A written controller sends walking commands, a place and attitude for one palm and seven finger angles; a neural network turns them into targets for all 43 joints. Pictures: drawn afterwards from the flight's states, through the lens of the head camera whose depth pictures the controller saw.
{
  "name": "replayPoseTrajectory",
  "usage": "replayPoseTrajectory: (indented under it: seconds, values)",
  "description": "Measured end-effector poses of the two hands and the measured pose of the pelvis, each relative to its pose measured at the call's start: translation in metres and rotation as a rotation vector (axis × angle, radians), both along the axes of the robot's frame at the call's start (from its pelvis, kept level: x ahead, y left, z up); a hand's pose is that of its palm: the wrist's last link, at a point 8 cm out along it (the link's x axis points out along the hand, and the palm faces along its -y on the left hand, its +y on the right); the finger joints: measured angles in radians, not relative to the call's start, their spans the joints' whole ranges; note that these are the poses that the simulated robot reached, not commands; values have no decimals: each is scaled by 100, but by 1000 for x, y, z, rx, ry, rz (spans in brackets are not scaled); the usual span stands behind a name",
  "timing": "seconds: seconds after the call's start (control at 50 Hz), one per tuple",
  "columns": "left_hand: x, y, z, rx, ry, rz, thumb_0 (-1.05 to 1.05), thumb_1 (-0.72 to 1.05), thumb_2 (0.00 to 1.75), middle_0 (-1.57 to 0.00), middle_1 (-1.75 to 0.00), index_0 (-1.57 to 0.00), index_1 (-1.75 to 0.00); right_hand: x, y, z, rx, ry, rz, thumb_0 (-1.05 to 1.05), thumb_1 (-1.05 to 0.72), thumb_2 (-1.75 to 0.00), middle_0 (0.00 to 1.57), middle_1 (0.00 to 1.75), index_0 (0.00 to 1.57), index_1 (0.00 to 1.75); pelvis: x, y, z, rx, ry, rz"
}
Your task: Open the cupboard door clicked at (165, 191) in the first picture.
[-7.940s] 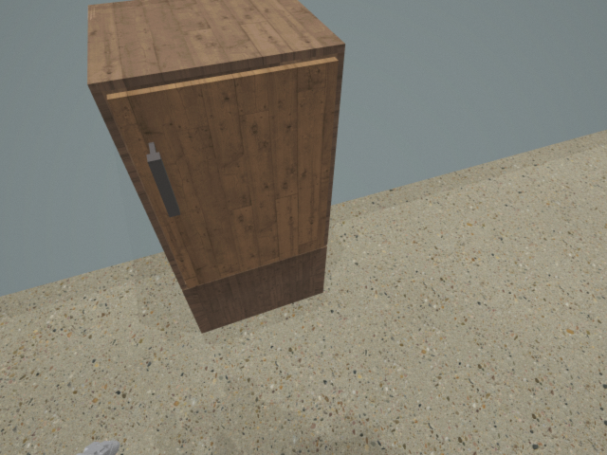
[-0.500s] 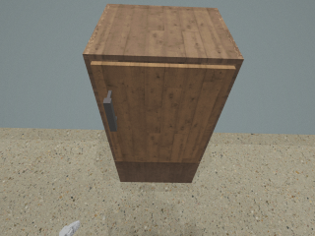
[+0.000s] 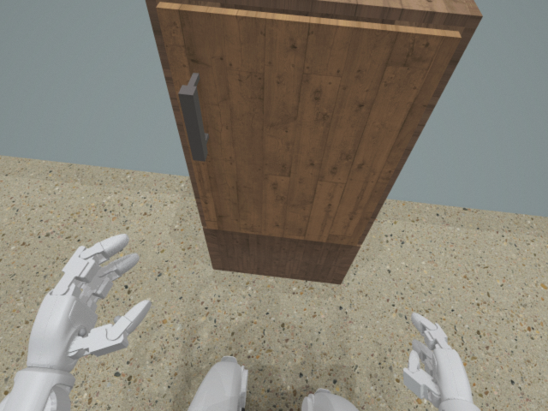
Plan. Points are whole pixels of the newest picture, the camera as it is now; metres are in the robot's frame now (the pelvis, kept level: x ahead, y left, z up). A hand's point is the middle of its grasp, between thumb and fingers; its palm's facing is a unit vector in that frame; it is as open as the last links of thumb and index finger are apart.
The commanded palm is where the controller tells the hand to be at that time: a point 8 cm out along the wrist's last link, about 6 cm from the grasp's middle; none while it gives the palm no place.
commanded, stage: raise the hand with hooked fingers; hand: left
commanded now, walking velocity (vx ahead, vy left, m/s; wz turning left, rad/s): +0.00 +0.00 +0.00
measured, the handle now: (197, 118) +0.56 +0.20 +0.08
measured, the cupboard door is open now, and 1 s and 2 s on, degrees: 0 0 0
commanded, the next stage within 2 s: move the hooked fingers beside the handle in 1.50 s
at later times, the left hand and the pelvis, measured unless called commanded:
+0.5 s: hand (93, 273) +0.26 +0.27 +0.06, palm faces +0.02 -1.00 -0.04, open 12.6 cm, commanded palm +0.24 +0.32 +0.08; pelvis +0.01 +0.04 +0.02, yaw -2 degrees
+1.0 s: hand (52, 233) +0.30 +0.32 +0.09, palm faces +0.02 -1.00 -0.04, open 14.0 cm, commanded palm +0.28 +0.37 +0.10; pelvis +0.01 +0.06 +0.04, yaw -1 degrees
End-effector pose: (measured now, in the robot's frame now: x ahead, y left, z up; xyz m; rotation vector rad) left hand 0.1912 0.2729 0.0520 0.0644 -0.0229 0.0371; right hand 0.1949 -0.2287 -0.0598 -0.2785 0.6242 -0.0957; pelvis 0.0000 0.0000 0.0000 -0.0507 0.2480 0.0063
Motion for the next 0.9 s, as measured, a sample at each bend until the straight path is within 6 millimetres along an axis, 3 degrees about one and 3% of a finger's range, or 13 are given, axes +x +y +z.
replayPoseTrajectory:
  seconds: [0.12,0.22,0.3,0.44,0.68,0.9]
  values:
    - [32,9,1,-32,111,-43,1,26,62,-25,-71,-25,-71,-36,8,-13,60,104,-70,2,-90,-89,21,30,20,30,3,4,9,10,1,-18]
    - [40,19,11,-24,100,-10,1,15,57,-26,-78,-25,-79,-60,2,-9,48,154,-123,2,-90,-89,21,30,20,30,8,12,18,16,3,-33]
    - [42,25,13,-18,76,-15,1,5,53,-26,-84,-26,-85,-68,-5,-5,11,174,-143,2,-90,-89,21,30,20,30,10,20,20,14,7,-37]
    - [47,39,11,-24,66,-22,0,-11,46,-27,-95,-27,-95,-59,-5,9,-43,143,-138,2,-91,-89,20,30,20,30,10,33,22,2,2,-32]
    - [61,70,27,-26,50,-12,0,-38,34,-29,-112,-29,-113,-28,33,31,-21,63,-50,2,-90,-89,20,30,20,30,10,48,31,-16,-24,-16]
    - [77,95,37,-27,49,-13,-1,-48,30,-30,-119,-30,-119,-36,43,33,-27,103,-40,1,-90,-89,21,30,21,30,10,55,37,-22,-40,-12]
